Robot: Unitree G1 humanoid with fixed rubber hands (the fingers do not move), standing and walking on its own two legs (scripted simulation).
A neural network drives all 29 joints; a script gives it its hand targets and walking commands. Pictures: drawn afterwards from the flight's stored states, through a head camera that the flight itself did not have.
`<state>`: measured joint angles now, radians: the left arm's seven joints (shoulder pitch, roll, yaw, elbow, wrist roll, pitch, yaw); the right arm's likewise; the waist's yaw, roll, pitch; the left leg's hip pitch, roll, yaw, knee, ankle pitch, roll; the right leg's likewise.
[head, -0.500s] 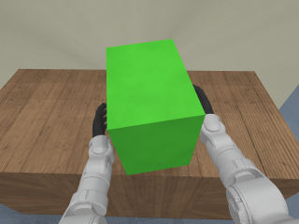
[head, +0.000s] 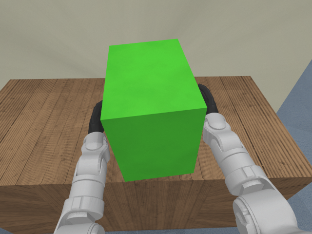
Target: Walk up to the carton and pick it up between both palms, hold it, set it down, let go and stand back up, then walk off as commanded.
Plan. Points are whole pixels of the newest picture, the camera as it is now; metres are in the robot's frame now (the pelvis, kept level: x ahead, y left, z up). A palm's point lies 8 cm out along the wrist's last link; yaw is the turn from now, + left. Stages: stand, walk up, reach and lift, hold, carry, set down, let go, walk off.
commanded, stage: reach and lift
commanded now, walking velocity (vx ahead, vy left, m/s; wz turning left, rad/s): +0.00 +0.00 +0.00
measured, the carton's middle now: (151, 109) +0.47 +0.02 +0.09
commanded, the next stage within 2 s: hold in 1.16 s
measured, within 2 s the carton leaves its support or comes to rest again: neither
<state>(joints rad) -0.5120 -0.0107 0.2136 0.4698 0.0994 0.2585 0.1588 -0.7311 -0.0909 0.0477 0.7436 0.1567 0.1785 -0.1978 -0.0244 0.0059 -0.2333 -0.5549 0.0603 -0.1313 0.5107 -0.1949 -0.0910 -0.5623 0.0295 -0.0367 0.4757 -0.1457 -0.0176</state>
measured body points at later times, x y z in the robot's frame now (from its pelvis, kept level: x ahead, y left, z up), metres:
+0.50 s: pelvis +0.01 +0.02 +0.00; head +0.02 +0.03 +0.45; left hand +0.40 +0.18 +0.12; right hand +0.42 -0.12 +0.14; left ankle +0.03 +0.18 -0.73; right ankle +0.04 -0.10 -0.73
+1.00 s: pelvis +0.01 +0.02 +0.00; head +0.02 +0.04 +0.45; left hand +0.41 +0.17 +0.13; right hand +0.41 -0.12 +0.15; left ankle +0.03 +0.18 -0.73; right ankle +0.04 -0.10 -0.73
